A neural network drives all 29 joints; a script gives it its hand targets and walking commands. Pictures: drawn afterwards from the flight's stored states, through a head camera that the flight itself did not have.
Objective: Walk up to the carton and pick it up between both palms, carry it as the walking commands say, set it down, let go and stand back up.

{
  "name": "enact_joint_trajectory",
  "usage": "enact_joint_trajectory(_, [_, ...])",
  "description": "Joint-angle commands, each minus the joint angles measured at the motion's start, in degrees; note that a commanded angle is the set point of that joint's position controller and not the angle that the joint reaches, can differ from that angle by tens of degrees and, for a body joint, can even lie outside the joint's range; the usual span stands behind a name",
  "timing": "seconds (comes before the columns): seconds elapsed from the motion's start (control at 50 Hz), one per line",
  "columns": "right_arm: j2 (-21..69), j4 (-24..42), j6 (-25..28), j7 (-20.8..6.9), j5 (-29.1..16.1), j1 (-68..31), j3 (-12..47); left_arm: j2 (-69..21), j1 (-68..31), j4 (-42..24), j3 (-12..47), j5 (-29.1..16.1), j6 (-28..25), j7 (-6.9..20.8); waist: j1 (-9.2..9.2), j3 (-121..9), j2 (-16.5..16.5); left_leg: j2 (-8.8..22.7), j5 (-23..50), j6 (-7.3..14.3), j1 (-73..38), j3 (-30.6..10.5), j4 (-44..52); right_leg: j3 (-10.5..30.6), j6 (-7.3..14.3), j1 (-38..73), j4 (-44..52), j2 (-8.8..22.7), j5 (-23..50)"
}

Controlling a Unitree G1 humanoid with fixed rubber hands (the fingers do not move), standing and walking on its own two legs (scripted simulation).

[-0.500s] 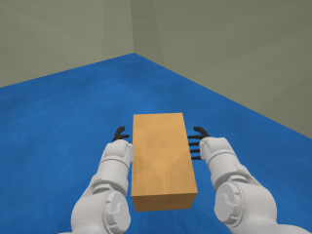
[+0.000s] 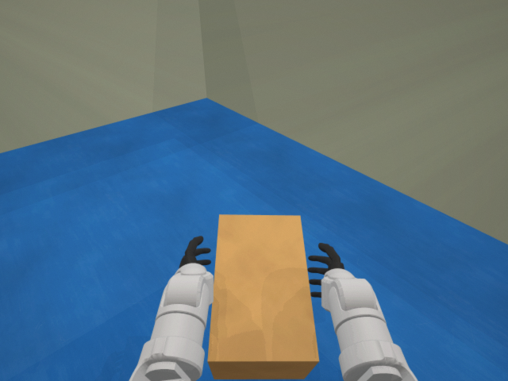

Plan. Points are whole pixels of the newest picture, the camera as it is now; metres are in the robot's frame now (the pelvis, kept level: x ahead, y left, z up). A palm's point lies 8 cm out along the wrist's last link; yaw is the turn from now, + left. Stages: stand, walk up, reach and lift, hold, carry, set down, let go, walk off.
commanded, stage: reach and lift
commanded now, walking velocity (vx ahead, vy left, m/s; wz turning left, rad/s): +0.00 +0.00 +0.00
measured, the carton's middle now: (259, 292) +0.33 +0.01 -0.04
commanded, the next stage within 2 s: hold in 0.20 s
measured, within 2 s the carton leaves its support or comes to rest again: neither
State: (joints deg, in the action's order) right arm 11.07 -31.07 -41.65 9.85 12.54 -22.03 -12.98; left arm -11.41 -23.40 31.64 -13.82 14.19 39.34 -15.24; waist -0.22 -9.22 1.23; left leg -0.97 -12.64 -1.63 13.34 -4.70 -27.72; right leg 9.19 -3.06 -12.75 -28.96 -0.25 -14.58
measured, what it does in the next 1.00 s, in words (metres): shifts its weight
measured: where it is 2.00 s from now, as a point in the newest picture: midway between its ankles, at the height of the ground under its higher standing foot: outside the picture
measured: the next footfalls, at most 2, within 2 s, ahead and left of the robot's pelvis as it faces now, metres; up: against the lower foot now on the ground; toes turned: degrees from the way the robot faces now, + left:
right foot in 1.30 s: -0.07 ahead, -0.11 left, +0.00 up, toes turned +5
left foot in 1.50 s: -0.16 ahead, +0.09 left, +0.00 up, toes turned +11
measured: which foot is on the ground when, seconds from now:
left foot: down 0.00-1.00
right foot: down 0.00-1.00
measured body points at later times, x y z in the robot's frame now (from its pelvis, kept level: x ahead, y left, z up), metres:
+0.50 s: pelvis -0.03 -0.01 +0.00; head -0.07 -0.01 +0.44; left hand +0.27 +0.13 +0.02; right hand +0.28 -0.12 +0.02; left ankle +0.03 +0.14 -0.74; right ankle +0.02 -0.15 -0.74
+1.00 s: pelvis -0.10 -0.01 -0.04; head -0.15 +0.00 +0.41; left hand +0.22 +0.13 +0.06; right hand +0.24 -0.12 +0.06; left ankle +0.03 +0.14 -0.74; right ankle +0.02 -0.16 -0.74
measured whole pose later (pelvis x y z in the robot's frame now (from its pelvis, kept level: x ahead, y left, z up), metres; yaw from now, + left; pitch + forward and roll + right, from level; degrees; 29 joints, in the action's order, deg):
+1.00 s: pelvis -0.10 -0.01 -0.04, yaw +2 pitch -3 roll +0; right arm 11.7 -18.4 -55.2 10.4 11.9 -31.4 -16.5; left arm -13.5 -28.8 15.0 -12.5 10.1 54.1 -21.8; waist 0.4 -4.6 1.3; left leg 0.0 -10.2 -3.2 28.5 -5.3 -41.9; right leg 4.7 -3.0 -27.3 -43.7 0.0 -13.0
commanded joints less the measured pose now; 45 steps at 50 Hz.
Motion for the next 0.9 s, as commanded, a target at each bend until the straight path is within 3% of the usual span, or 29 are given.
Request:
enact_joint_trajectory(0.0, [63.6, 14.8, 3.5, -23.0, -17.8, -38.8, 30.5, -66.0, -28.1, -7.2, 29.2, -16.4, -0.2, 27.8, 1.38, -19.6, -1.0, -4.9, 27.0, 0.4, -17.4, 0.5, 3.7, -4.9, 1.5, 3.3, 6.4, -5.8, 22.8])
enact_joint_trajectory(0.1, [64.1, 20.2, 1.9, -22.6, -19.3, -36.3, 34.3, -66.4, -27.7, -13.6, 34.3, -19.2, 1.6, 28.3, 0.75, -12.9, -2.1, -5.0, 23.6, 0.7, -15.7, 0.4, 4.8, -4.2, 2.2, 4.4, 7.5, -5.6, 20.6])
enact_joint_trajectory(0.16, [64.3, 23.4, 1.5, -22.2, -20.1, -36.9, 35.9, -65.5, -28.8, -16.4, 36.5, -21.2, 2.1, 28.7, 0.47, -11.0, -0.9, -4.7, 19.7, 1.0, -14.4, 0.2, 4.7, -4.3, 2.4, 4.0, 7.5, -5.5, 18.1])
enact_joint_trajectory(0.26, [65.6, 24.5, 2.3, -21.2, -20.5, -39.2, 36.5, -63.2, -32.4, -18.9, 36.8, -22.1, 1.1, 29.1, 0.31, -14.5, -0.1, -5.1, 15.2, 1.3, -12.0, 0.3, 3.4, -4.1, 2.3, 5.5, 6.3, -5.1, 16.5])
enact_joint_trajectory(0.36, [66.4, 25.6, 3.6, -20.6, -21.0, -41.6, 37.4, -63.8, -35.2, -19.6, 38.3, -22.4, 0.0, 29.5, -0.42, -23.1, -1.0, -5.9, 16.1, 0.9, -11.8, 0.7, 1.7, -3.7, 1.9, 8.2, 4.3, -4.8, 20.6])
enact_joint_trajectory(0.4, [66.7, 24.7, 3.8, -20.6, -20.9, -41.7, 37.6, -63.7, -35.4, -19.2, 38.4, -22.0, -0.4, 29.5, -0.4, -24.8, 0.2, -6.0, 15.0, 1.1, -11.6, 0.8, 1.5, -3.6, 1.5, 8.5, 3.9, -4.6, 20.2])
enact_joint_trajectory(0.48, [66.4, 21.3, 4.6, -20.9, -19.8, -46.3, 35.1, -63.7, -37.1, -14.3, 35.2, -20.2, -0.8, 29.7, -0.02, -23.8, 1.3, -6.0, 7.8, 1.6, -9.9, 1.2, 1.2, -4.0, 1.3, 4.5, 4.4, -4.3, 10.4])
enact_joint_trajectory(0.56, [66.3, 14.3, 4.6, -21.9, -18.4, -48.2, 31.4, -64.1, -40.3, -9.1, 31.9, -18.7, -1.3, 29.9, -0.25, -21.3, 1.2, -5.6, 1.1, 1.6, -8.6, 1.7, 1.8, -4.5, 1.3, 1.0, 4.9, -4.2, 2.4])
enact_joint_trajectory(0.64, [65.0, 6.7, 5.6, -23.5, -16.8, -53.7, 25.9, -65.2, -46.6, -2.9, 27.8, -17.4, -2.0, 30.1, -0.45, -18.7, -1.0, -4.8, -7.8, 0.7, -6.9, 2.1, 2.5, -5.7, 2.2, -2.5, 4.6, -4.5, -7.1])
enact_joint_trajectory(0.66, [60.3, 10.4, 5.6, -22.2, -17.1, -61.6, 27.1, -63.9, -45.4, -4.2, 30.9, -16.9, -1.4, 29.4, -0.37, -23.8, -0.9, 8.5, 10.1, 2.8, -6.0, -5.5, -1.9, -3.4, 2.6, 0.3, -6.3, 4.5, 5.6])
enact_joint_trajectory(0.68, [60.5, 10.8, 4.8, -21.7, -17.2, -61.4, 27.5, -63.6, -47.3, -5.3, 31.7, -17.2, -0.9, 28.9, 0.15, -25.7, -2.0, 9.4, 16.4, 3.4, -4.2, -5.9, -3.6, -3.0, 2.7, 2.0, -7.4, 4.5, 10.1])
enact_joint_trajectory(0.72, [62.0, 11.6, 3.1, -20.8, -17.7, -61.0, 27.6, -64.2, -51.6, -8.9, 32.8, -19.2, 0.3, 27.6, 0.41, -25.8, -4.0, 9.4, 16.2, 3.7, -0.1, -5.5, -4.2, -3.1, 3.1, 2.3, -8.3, 4.6, 11.1])
enact_joint_trajectory(0.8, [64.3, 13.6, -2.1, -18.7, -18.9, -59.8, 26.6, -65.2, -57.1, -17.5, 34.6, -22.1, 4.3, 24.0, 0.69, -24.6, -7.3, 9.0, 0.9, 3.2, 6.9, -6.5, -1.2, -3.2, 3.6, -0.3, -9.2, 3.7, 0.4])
enact_joint_trajectory(0.84, [64.3, 15.1, -4.5, -17.5, -19.8, -58.3, 26.4, -65.1, -56.8, -20.0, 35.6, -23.1, 6.9, 22.4, 0.67, -24.5, -8.8, 9.0, -1.8, 3.2, 8.1, -6.3, -0.9, -2.9, 4.1, -1.5, -9.1, 3.9, -1.9])
enact_joint_trajectory(0.88, [63.8, 16.5, -7.2, -16.2, -20.1, -57.0, 26.4, -65.0, -55.9, -20.7, 36.4, -24.1, 9.7, 21.3, 0.72, -24.1, -7.1, 8.7, -5.0, 2.9, 10.4, -5.5, -1.3, -2.2, 4.3, -2.0, -8.4, 4.5, -4.3])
